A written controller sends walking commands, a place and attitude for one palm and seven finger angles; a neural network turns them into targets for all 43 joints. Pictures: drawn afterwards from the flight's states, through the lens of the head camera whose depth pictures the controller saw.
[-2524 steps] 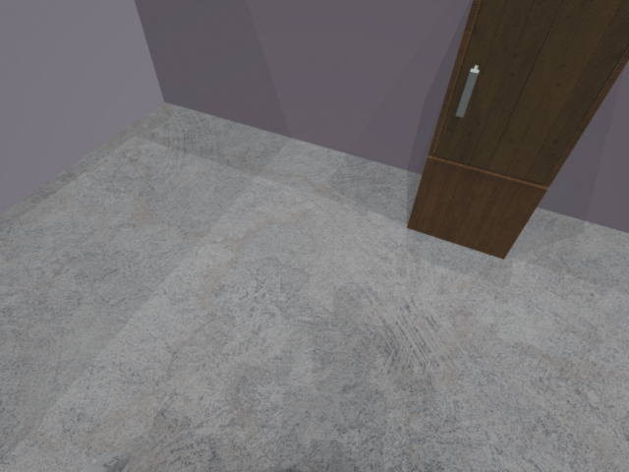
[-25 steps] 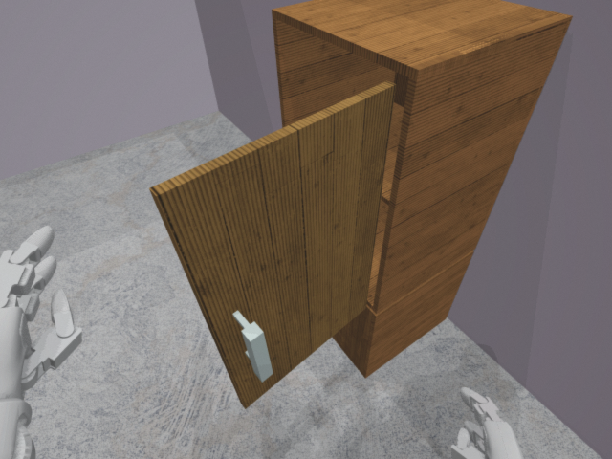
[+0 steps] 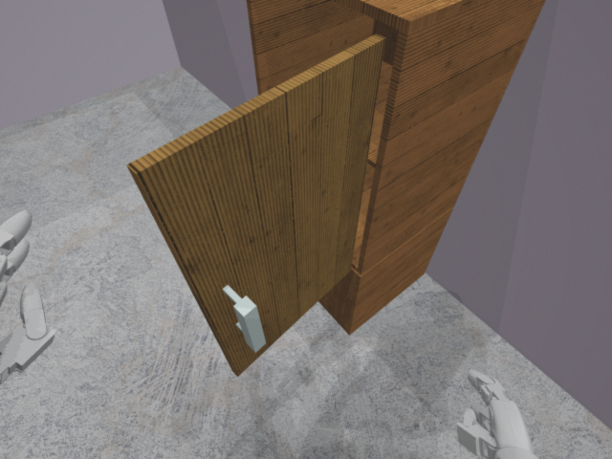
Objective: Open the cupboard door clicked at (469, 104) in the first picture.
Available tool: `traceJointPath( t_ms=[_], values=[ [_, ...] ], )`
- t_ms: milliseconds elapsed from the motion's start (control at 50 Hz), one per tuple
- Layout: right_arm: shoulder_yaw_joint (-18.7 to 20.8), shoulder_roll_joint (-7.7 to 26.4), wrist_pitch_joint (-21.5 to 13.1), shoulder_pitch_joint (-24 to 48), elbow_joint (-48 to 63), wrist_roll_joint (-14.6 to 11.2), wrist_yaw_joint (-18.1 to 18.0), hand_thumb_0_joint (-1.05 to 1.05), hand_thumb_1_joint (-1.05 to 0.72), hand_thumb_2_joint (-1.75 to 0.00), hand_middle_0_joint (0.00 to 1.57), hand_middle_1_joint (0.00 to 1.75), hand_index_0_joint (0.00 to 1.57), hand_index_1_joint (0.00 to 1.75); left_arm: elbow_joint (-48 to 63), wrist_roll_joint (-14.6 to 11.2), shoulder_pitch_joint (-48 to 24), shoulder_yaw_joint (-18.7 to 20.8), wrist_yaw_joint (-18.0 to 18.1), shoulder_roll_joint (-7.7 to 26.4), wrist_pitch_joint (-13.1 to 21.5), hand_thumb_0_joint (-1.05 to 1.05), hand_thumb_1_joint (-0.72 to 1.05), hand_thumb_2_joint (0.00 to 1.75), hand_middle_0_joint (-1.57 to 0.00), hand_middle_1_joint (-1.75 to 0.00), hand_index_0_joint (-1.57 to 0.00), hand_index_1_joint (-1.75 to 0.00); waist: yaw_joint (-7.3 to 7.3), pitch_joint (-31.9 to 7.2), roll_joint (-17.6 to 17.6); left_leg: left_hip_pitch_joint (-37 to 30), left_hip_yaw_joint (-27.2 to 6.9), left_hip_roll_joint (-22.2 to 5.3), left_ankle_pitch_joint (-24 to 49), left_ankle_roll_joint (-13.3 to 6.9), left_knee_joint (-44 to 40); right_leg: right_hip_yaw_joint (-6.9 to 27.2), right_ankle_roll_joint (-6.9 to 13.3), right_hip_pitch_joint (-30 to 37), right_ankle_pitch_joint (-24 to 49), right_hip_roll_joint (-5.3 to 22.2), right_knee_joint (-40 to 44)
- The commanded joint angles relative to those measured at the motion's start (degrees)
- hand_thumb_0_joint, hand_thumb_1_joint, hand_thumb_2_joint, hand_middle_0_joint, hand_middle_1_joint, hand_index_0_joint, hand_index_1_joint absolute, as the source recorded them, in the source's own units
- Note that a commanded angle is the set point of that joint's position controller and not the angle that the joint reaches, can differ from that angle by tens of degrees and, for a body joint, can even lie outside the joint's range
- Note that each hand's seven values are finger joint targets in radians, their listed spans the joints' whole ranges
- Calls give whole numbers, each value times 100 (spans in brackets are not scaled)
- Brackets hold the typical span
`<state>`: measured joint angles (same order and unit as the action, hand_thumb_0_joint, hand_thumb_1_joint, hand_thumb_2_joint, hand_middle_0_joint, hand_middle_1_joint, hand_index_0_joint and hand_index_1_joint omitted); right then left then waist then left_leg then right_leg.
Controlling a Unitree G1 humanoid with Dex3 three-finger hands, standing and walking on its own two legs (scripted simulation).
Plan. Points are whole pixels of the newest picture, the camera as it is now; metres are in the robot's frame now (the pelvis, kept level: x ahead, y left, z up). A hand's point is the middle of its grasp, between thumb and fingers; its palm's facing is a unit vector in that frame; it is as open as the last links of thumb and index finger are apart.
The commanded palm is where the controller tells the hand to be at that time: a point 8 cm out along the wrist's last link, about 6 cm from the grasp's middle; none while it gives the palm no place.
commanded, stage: step back with the hand held close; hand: left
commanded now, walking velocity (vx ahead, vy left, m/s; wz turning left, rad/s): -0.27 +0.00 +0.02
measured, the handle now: (243, 318) +0.34 +0.13 -0.09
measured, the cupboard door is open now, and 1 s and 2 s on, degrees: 97 97 97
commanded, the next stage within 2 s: stop stepping back and stand still in 0.94 s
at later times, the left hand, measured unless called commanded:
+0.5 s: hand out of the picture +0.09 +0.27 +0.16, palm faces +0.48 -0.74 -0.47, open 7.4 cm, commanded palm +0.03 +0.31 +0.17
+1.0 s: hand out of the picture -0.05 +0.28 +0.16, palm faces +0.55 -0.68 -0.48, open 7.4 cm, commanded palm -0.09 +0.30 +0.17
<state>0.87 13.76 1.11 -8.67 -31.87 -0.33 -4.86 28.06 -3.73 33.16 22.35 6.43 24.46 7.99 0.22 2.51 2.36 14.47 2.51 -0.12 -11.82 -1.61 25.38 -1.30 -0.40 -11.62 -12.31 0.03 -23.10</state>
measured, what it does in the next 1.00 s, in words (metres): walks backwards: right foot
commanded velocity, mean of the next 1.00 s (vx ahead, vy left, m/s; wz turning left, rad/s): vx -0.35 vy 0.00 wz -0.06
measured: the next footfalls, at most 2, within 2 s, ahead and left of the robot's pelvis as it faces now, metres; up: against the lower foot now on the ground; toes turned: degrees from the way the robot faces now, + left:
right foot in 1.00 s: -0.30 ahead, -0.14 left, +0.00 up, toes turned +5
left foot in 1.16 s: -0.12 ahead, +0.10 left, +0.00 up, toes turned +4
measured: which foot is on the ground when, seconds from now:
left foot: down 0.00-1.00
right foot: down 0.00-0.72, up 0.74-0.98, down 1.00-1.00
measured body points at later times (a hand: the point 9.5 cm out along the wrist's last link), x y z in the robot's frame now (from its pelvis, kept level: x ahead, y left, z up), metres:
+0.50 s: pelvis -0.09 +0.00 -0.02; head -0.07 +0.01 +0.43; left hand +0.06 +0.31 +0.19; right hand +0.10 -0.23 -0.09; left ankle +0.01 +0.10 -0.74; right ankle +0.00 -0.12 -0.74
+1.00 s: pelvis -0.21 -0.01 -0.04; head -0.19 +0.01 +0.41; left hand -0.08 +0.32 +0.19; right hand +0.02 -0.20 -0.11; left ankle +0.01 +0.11 -0.74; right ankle -0.34 -0.14 -0.75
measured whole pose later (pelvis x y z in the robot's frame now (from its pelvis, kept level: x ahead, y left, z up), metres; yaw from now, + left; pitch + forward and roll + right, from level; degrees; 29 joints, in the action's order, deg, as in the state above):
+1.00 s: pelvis -0.21 -0.01 -0.04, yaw +4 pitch +3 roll -2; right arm 0.6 9.0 -8.0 -6.6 -36.9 0.9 -1.7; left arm 34.0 -4.9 32.0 30.4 9.6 27.9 14.6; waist 3.8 -1.0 -1.1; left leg 38.3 8.2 -4.9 1.1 0.0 27.4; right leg 0.3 4.2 -6.9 -33.9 -2.6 -33.3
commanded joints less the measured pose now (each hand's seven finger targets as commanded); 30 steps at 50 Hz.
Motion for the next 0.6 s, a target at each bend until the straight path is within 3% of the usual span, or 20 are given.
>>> traceJointPath(
  t_ms=[0,60,100,180,220,340,400,460,500,540,580],
  values=[
    [227,627,-217,488,964,-25,-74,0,-90,-90,20,30,20,30,1069,-25,75,962,234,1017,324,0,90,90,-20,-30,-20,-30,43,-1312,61,-310,-358,-401,2187,-2,-186,63,-33,554,2282,163,-215],
    [218,668,-266,437,974,-31,-68,0,-90,-90,20,30,20,30,1131,9,43,851,247,944,357,0,90,90,-20,-30,-20,-30,20,-1114,229,60,-459,-478,1431,-49,-395,68,-60,476,1574,67,-259],
    [214,720,-324,498,988,-12,-72,0,-90,-90,20,30,20,30,1232,60,-55,899,255,988,396,0,90,90,-20,-30,-20,-30,51,-1059,419,600,-615,-559,676,-127,-643,58,-77,767,1224,-25,-464],
    [188,733,-429,447,1032,-21,-57,0,-90,-90,20,30,20,30,1191,156,-193,928,276,931,507,0,90,90,-20,-30,-20,-30,19,-676,381,1906,-791,-670,-1518,-299,-1001,214,-82,1196,637,-80,-749],
    [185,735,-487,440,1043,-12,-62,0,-90,-90,20,30,20,30,1197,210,-299,932,275,904,553,0,90,90,-20,-30,-20,-30,12,-535,312,2321,-846,-658,-2085,-336,-982,294,-77,1263,328,-73,-753],
    [199,757,-707,290,936,54,-46,0,-90,-90,20,30,20,30,1418,299,-635,903,313,882,701,0,90,90,-20,-30,-20,-30,-45,-446,383,2294,-928,-612,-2631,-299,-743,428,-22,616,-933,-55,-495],
    [210,728,-794,283,889,64,-54,0,-90,-90,20,30,20,30,1489,288,-563,1053,345,1029,759,0,90,90,-20,-30,-20,-30,-27,-590,398,2149,-984,-583,-2454,-277,-702,432,-10,567,-592,-132,-575],
    [210,662,-823,231,828,61,-23,0,-90,-90,20,30,20,30,1407,251,-358,1111,346,1037,834,0,90,90,-20,-30,-20,-30,-48,-682,168,1937,-786,-411,-2073,-224,-288,704,52,326,-206,-19,-407],
    [258,703,-817,199,788,61,0,0,-90,-90,20,30,20,30,1291,255,-321,1139,344,1023,868,0,90,90,-20,-30,-20,-30,-61,-642,97,1980,-665,-310,-2235,-194,38,949,115,96,-610,117,-166],
    [261,632,-780,91,665,48,31,0,-90,-90,20,30,20,30,1236,211,-374,1049,367,1020,866,0,90,90,-20,-30,-20,-30,-103,-654,-490,1176,-371,-4,-1722,6,872,1307,296,-858,-1044,537,462],
    [261,564,-715,37,512,34,47,0,-90,-90,20,30,20,30,1227,148,-527,920,428,1053,837,0,90,90,-20,-30,-20,-30,-167,-696,-914,123,-174,169,-1202,163,1536,1263,426,-1926,-1465,911,971]
  ],
)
